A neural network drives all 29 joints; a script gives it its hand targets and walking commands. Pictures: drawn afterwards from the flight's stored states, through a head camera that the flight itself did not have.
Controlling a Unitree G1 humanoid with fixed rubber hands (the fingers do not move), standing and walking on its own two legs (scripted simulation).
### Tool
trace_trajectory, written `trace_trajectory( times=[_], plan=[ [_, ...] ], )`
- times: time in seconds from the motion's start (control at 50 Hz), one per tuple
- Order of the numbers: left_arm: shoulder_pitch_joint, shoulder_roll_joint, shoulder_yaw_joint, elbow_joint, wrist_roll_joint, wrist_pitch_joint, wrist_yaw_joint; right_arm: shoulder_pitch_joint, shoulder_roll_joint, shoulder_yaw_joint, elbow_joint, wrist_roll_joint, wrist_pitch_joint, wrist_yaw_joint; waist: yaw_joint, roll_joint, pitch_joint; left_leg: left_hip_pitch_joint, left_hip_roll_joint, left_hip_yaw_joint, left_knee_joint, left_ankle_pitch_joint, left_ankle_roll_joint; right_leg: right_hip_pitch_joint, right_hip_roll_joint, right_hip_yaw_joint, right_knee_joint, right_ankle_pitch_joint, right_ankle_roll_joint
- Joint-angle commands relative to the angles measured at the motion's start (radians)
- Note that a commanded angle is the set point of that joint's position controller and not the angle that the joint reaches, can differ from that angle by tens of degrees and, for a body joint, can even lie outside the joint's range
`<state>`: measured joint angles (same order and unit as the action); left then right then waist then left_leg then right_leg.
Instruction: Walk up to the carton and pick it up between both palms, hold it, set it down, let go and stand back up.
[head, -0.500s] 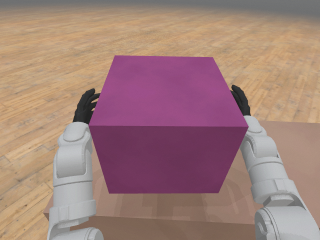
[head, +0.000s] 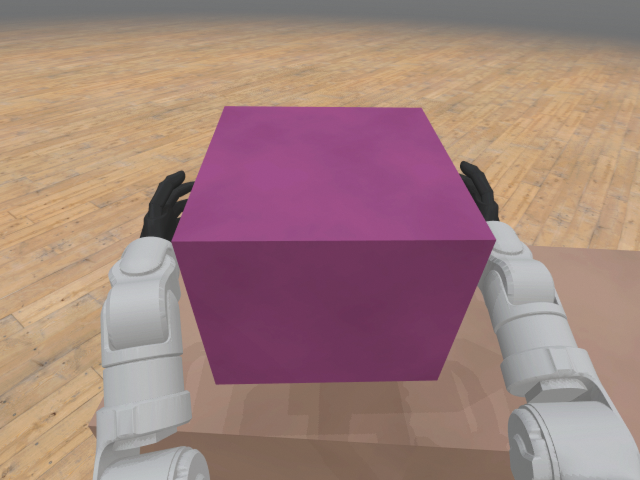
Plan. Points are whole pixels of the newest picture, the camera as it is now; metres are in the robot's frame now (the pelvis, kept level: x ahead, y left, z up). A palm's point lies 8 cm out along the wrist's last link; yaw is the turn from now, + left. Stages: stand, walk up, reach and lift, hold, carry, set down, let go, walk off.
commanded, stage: hold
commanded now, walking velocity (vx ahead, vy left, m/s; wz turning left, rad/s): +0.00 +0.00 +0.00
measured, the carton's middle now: (325, 236) +0.40 +0.00 +0.17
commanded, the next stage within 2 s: none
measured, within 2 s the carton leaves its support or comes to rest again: neither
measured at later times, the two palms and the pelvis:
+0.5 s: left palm (160, 240) +0.34 +0.19 +0.21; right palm (477, 224) +0.36 -0.19 +0.21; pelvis +0.00 +0.00 +0.00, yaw +0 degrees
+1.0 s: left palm (159, 241) +0.34 +0.19 +0.21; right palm (476, 225) +0.36 -0.19 +0.21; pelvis +0.00 +0.00 +0.00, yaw +1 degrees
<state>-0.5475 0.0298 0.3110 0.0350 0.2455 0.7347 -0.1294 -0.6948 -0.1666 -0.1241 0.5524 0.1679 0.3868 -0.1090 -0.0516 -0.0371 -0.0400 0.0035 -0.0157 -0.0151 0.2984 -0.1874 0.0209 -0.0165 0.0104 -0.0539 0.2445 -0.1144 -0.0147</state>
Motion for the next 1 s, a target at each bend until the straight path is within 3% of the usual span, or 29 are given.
trace_trajectory(
  times=[0.0, 0.2, 0.98],
  plan=[
    [-0.543, -0.385, -0.38, -0.083, -0.127, -0.035, -0.105, -0.587, 0.506, 0.35, -0.295, 0.104, -0.036, 0.143, -0.001, 0.031, -0.245, -0.088, -0.025, 0.042, -0.043, 0.231, -0.042, 0.195, 0.029, -0.007, 0.011, 0.15, 0.027],
    [-0.54, -0.377, -0.395, -0.108, -0.133, -0.03, -0.109, -0.562, 0.499, 0.35, -0.312, 0.104, -0.022, 0.133, -0.015, 0.042, -0.228, -0.091, -0.026, 0.039, -0.044, 0.222, -0.049, 0.192, 0.026, -0.008, 0.013, 0.158, 0.027],
    [-0.531, -0.378, -0.395, -0.106, -0.135, -0.027, -0.108, -0.566, 0.493, 0.348, -0.325, 0.095, -0.026, 0.138, -0.013, 0.046, -0.232, -0.089, -0.021, 0.039, -0.042, 0.221, -0.048, 0.182, 0.027, -0.01, 0.011, 0.136, 0.023]
  ],
)
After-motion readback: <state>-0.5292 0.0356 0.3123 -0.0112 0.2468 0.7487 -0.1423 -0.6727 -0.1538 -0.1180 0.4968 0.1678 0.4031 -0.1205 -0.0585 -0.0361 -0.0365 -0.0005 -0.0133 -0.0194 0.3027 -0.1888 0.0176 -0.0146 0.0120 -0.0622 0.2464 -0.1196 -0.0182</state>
